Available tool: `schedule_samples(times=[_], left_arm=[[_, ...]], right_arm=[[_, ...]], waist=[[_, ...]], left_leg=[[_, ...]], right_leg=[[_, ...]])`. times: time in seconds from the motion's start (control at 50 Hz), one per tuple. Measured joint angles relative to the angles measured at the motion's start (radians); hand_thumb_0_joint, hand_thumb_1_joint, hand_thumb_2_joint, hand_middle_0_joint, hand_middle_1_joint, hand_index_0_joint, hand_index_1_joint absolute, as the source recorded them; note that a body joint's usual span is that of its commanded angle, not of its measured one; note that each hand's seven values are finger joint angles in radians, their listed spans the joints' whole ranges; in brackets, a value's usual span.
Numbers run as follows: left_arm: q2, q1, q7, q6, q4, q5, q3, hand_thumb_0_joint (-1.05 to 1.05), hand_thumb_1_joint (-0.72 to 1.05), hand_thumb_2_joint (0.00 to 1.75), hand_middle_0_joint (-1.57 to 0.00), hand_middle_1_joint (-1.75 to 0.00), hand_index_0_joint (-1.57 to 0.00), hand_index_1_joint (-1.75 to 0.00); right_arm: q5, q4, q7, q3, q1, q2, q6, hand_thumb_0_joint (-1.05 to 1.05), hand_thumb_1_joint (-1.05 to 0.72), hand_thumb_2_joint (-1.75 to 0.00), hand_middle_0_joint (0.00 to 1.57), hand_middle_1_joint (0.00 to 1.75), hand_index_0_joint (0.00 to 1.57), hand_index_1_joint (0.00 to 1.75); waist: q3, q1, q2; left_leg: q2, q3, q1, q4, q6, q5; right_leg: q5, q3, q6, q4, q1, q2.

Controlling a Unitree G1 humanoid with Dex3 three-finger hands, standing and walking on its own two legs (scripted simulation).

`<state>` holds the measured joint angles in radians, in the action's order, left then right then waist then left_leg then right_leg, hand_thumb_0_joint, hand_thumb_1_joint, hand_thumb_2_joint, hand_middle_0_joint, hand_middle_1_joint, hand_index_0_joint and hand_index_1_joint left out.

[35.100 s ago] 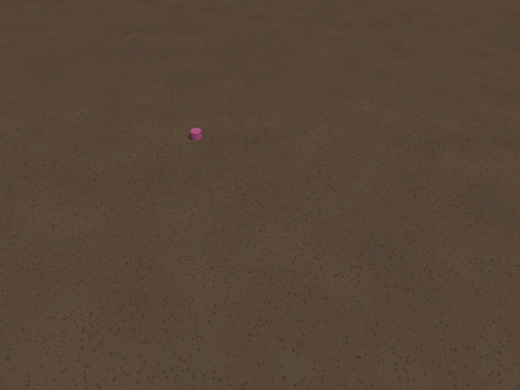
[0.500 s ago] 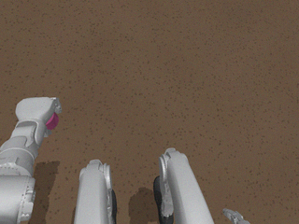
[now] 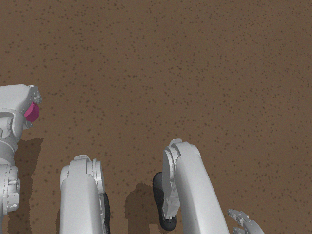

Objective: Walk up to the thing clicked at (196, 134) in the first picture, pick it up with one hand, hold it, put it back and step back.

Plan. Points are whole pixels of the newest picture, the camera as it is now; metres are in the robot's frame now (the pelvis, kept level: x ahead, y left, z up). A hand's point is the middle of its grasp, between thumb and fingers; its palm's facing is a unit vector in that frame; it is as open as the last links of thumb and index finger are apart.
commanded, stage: crouch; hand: left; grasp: from above
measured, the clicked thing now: (22, 109) +0.46 +0.29 -0.19
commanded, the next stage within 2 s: lower in 0.38 s
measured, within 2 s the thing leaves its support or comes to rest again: rests again in 1.74 s
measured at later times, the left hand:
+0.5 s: hand (27, 114) +0.46 +0.29 -0.22, palm faces -0.48 -0.04 -0.88, open 8.4 cm
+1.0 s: hand (35, 117) +0.46 +0.29 -0.28, palm faces -0.47 -0.05 -0.88, open 8.3 cm
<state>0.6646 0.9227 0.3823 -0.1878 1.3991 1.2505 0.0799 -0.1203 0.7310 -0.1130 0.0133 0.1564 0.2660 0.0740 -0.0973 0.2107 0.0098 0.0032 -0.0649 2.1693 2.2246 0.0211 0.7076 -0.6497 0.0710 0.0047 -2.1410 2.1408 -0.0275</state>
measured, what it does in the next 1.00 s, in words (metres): lowers itself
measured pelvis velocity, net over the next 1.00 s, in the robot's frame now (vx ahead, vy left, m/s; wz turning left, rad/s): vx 0.00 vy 0.00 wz -0.06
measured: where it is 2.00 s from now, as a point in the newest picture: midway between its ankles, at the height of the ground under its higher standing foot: (134, 220)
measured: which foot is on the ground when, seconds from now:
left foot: down 0.00-1.00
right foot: down 0.00-1.00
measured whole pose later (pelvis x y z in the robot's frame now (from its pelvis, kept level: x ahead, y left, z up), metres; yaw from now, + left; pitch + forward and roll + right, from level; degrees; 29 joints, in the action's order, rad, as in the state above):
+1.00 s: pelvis +0.00 +0.00 -0.08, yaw -4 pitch +34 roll -10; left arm 0.83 1.01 0.51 -0.25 1.59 1.34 0.14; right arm -0.19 0.73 -0.16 -0.10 0.15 0.29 0.10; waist 0.02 0.28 -0.04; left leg 0.00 -0.12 2.36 2.49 0.03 0.73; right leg -0.65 0.11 0.01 -2.36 2.31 -0.02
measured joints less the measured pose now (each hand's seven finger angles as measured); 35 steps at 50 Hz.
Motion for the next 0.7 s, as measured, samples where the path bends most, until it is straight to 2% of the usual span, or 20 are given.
schedule_samples(times=[0.28, 0.52, 0.7], left_arm=[[0.049, 0.044, 0.023, -0.023, 0.068, 0.032, 0.015, -0.03, 0.14, 0.45, -0.67, -0.68, -0.81, -0.63], [0.074, 0.05, 0.021, -0.026, 0.075, 0.036, 0.018, -0.03, 0.13, 0.45, -0.7, -0.63, -0.84, -0.61], [0.116, 0.081, 0.043, -0.057, 0.15, 0.046, 0.03, -0.03, 0.13, 0.44, -0.72, -0.61, -0.85, -0.6]], right_arm=[[-0.013, 0.016, -0.011, -0.034, 0.019, -0.006, -0.006, 0.0, -0.91, -0.89, 0.21, 0.3, 0.2, 0.3], [-0.017, -0.002, -0.023, -0.056, 0.023, 0.01, -0.001, 0.0, -0.91, -0.89, 0.21, 0.3, 0.2, 0.3], [-0.034, -0.004, -0.029, -0.079, 0.002, 0.031, 0.009, 0.0, -0.92, -0.89, 0.2, 0.3, 0.2, 0.3]], waist=[[0.027, 0.02, -0.003], [0.049, 0.031, -0.011], [0.079, 0.046, -0.025]], left_leg=[[-0.002, -0.006, 0.089, 0.102, 0.009, -0.002], [-0.006, -0.016, 0.115, 0.137, 0.005, 0.004], [-0.002, -0.035, 0.138, 0.177, 0.002, 0.009]], right_leg=[[0.005, 0.004, 0.008, -0.09, 0.079, -0.001], [-0.001, 0.013, 0.006, -0.121, 0.101, -0.003], [0.003, 0.03, 0.003, -0.15, 0.122, 0.003]])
